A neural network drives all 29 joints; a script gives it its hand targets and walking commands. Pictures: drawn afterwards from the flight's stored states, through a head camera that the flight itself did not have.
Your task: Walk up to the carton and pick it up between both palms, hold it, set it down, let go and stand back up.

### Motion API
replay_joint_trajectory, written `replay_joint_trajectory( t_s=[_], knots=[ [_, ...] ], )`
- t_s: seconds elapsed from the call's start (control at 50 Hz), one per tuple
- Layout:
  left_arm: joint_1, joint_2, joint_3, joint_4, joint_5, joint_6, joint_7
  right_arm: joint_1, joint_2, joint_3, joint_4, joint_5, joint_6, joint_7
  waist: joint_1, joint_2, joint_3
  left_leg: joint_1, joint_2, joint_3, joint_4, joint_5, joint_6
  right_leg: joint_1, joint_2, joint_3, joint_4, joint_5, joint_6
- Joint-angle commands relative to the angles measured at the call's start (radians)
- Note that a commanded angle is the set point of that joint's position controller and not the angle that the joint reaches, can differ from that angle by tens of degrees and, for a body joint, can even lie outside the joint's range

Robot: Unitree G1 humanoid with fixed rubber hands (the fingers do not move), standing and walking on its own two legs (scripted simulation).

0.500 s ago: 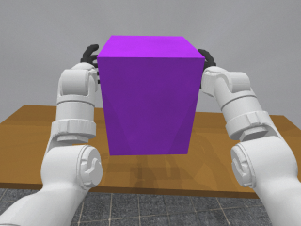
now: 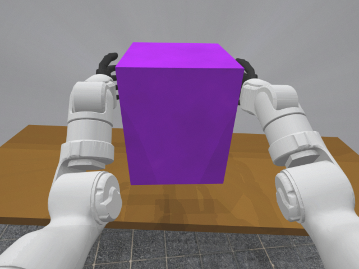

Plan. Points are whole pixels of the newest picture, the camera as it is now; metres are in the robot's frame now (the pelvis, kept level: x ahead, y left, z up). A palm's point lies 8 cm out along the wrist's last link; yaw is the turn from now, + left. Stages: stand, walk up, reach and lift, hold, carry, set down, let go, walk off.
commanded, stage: hold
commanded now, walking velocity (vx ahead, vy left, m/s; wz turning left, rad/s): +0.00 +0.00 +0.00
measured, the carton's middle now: (176, 110) +0.38 +0.00 +0.27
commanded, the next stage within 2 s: none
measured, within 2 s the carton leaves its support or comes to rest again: neither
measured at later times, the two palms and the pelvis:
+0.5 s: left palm (105, 86) +0.37 +0.15 +0.33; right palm (247, 91) +0.36 -0.14 +0.32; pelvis +0.00 +0.00 +0.00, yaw +0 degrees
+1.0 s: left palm (105, 87) +0.37 +0.15 +0.32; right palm (245, 89) +0.37 -0.14 +0.32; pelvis +0.00 +0.00 +0.00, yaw +0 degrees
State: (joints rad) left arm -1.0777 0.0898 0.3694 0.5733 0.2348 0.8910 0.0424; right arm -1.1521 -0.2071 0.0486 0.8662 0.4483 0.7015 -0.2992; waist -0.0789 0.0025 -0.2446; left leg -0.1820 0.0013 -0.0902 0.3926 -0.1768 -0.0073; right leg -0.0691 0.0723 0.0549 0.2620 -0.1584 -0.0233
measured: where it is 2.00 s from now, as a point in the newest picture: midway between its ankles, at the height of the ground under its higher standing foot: outside the picture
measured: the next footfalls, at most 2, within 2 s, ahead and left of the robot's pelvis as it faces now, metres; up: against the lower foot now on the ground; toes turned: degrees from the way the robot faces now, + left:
none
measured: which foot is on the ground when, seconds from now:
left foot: down 0.00-1.00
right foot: down 0.00-1.00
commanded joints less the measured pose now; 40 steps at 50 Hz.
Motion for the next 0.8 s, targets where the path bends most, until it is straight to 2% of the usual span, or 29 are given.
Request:
replay_joint_trajectory(
  t_s=[0.0,0.12,0.18,0.22,0.26,0.42,0.46,0.56,0.62,0.64,0.66,0.68,0.74,0.78],
  knots=[
    [-0.768,-0.633,-0.332,-0.130,-0.214,-0.090,-0.138,-0.900,0.675,0.128,-0.366,0.191,-0.039,0.123,-0.010,0.048,-0.284,0.161,-0.022,0.018,-0.010,0.222,-0.041,0.016,0.004,-0.001,-0.026,0.194,0.053],
    [-0.772,-0.626,-0.320,-0.120,-0.202,-0.089,-0.142,-0.880,0.668,0.115,-0.322,0.183,-0.035,0.127,-0.014,0.048,-0.255,0.145,-0.020,0.018,-0.025,0.189,-0.040,0.007,0.002,0.001,-0.031,0.156,0.050],
    [-0.774,-0.619,-0.309,-0.107,-0.200,-0.089,-0.144,-0.907,0.680,0.124,-0.336,0.184,-0.038,0.126,-0.001,0.031,-0.259,0.139,-0.022,0.019,-0.025,0.183,-0.033,0.011,0.002,0.000,-0.032,0.153,0.053],
    [-0.779,-0.624,-0.316,-0.112,-0.202,-0.091,-0.143,-0.901,0.677,0.117,-0.329,0.184,-0.039,0.127,-0.005,0.048,-0.267,0.142,-0.019,0.017,-0.025,0.183,-0.037,0.010,0.003,-0.002,-0.029,0.146,0.048],
    [-0.771,-0.637,-0.331,-0.118,-0.211,-0.090,-0.139,-0.901,0.669,0.117,-0.346,0.187,-0.042,0.128,-0.012,0.061,-0.272,0.147,-0.020,0.018,-0.016,0.208,-0.043,0.014,0.005,0.000,-0.029,0.166,0.047],
    [-0.767,-0.624,-0.318,-0.120,-0.209,-0.094,-0.140,-0.900,0.681,0.127,-0.352,0.184,-0.041,0.126,-0.007,0.029,-0.274,0.153,-0.021,0.017,-0.021,0.199,-0.033,0.017,0.003,0.000,-0.030,0.172,0.053],
    [-0.772,-0.632,-0.335,-0.144,-0.214,-0.093,-0.138,-0.899,0.675,0.133,-0.370,0.194,-0.042,0.123,-0.012,0.045,-0.294,0.166,-0.022,0.015,-0.011,0.232,-0.041,0.021,0.005,-0.002,-0.025,0.202,0.054],
    [-0.764,-0.622,-0.324,-0.138,-0.204,-0.088,-0.139,-0.887,0.681,0.134,-0.354,0.192,-0.039,0.123,-0.006,0.037,-0.272,0.150,-0.024,0.018,-0.019,0.200,-0.035,0.018,0.001,0.002,-0.028,0.177,0.057],
    [-0.756,-0.630,-0.331,-0.134,-0.211,-0.086,-0.138,-0.900,0.678,0.137,-0.377,0.196,-0.040,0.121,-0.009,0.039,-0.278,0.162,-0.024,0.018,-0.010,0.231,-0.038,0.024,0.005,0.000,-0.027,0.208,0.056],
    [-0.781,-0.633,-0.312,-0.052,-0.190,-0.081,-0.136,-0.964,0.640,0.115,-0.318,0.168,-0.051,0.133,0.013,0.070,-0.187,0.147,-0.013,0.016,-0.020,0.191,-0.039,-0.056,0.004,-0.007,-0.044,0.127,0.046],
    [-0.783,-0.640,-0.299,-0.049,-0.194,-0.091,-0.134,-0.947,0.651,0.104,-0.296,0.160,-0.058,0.138,0.010,0.043,-0.202,0.133,-0.009,0.015,-0.024,0.168,-0.034,-0.037,0.007,-0.006,-0.045,0.096,0.042],
    [-0.792,-0.643,-0.301,-0.055,-0.203,-0.099,-0.132,-0.956,0.657,0.105,-0.303,0.162,-0.065,0.142,0.019,0.055,-0.232,0.136,-0.007,0.013,-0.022,0.171,-0.032,-0.032,0.006,-0.002,-0.043,0.104,0.038],
    [-0.807,-0.634,-0.310,-0.078,-0.222,-0.110,-0.122,-0.955,0.660,0.119,-0.310,0.181,-0.068,0.142,0.009,0.041,-0.303,0.171,-0.012,0.016,0.005,0.241,-0.036,-0.014,0.010,-0.005,-0.031,0.188,0.050],
    [-0.793,-0.624,-0.302,-0.075,-0.215,-0.111,-0.121,-0.933,0.655,0.121,-0.297,0.184,-0.065,0.139,0.006,0.034,-0.301,0.174,-0.016,0.016,0.005,0.243,-0.035,-0.008,0.006,-0.004,-0.031,0.204,0.056]
  ],
)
